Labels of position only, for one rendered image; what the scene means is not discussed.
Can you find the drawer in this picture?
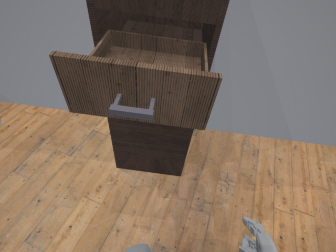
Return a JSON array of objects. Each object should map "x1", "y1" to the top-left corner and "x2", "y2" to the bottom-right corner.
[{"x1": 49, "y1": 29, "x2": 222, "y2": 130}]

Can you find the robot right hand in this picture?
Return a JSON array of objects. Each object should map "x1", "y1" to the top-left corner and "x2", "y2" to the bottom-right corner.
[{"x1": 239, "y1": 216, "x2": 278, "y2": 252}]

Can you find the handle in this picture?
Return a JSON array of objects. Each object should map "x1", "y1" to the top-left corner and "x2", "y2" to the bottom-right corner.
[{"x1": 109, "y1": 93, "x2": 155, "y2": 121}]

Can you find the cabinet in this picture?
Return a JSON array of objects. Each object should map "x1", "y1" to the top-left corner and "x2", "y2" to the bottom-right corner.
[{"x1": 86, "y1": 0, "x2": 229, "y2": 176}]

